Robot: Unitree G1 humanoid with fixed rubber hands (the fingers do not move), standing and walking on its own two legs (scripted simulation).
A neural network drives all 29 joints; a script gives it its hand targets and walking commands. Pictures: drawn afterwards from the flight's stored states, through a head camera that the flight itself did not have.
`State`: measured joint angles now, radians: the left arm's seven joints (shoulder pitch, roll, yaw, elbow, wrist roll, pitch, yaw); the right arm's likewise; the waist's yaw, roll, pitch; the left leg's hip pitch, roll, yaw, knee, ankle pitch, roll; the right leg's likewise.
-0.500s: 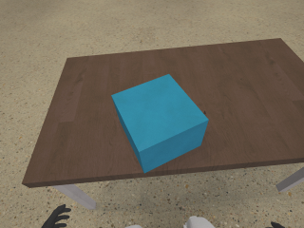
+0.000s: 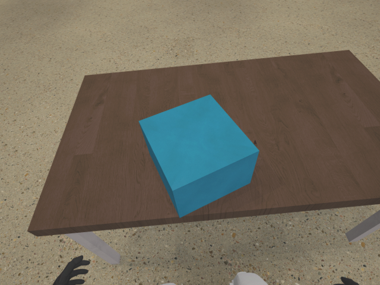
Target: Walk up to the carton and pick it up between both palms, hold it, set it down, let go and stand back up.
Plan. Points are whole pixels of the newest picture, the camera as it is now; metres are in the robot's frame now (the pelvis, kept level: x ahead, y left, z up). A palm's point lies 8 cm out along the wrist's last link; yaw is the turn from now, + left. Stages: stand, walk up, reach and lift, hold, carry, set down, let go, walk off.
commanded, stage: walk up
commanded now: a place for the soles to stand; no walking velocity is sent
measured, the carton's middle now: (195, 152) +0.47 +0.02 -0.06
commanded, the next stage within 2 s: reach and lift in 0.44 s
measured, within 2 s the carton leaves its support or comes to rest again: neither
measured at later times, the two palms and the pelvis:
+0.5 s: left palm out of the picture +0.13 +0.30 -0.07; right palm out of the picture +0.08 -0.31 -0.10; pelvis +0.00 +0.00 +0.00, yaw +0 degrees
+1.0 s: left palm (99, 270) +0.17 +0.23 -0.06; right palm (358, 282) +0.14 -0.30 -0.08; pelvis +0.00 +0.00 +0.01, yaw +2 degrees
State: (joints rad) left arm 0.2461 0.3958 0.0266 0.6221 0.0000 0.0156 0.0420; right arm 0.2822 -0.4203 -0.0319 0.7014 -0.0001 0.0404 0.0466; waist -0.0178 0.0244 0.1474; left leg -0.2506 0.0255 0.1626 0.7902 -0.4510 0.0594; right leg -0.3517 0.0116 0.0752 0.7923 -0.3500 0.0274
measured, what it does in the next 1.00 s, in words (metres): stands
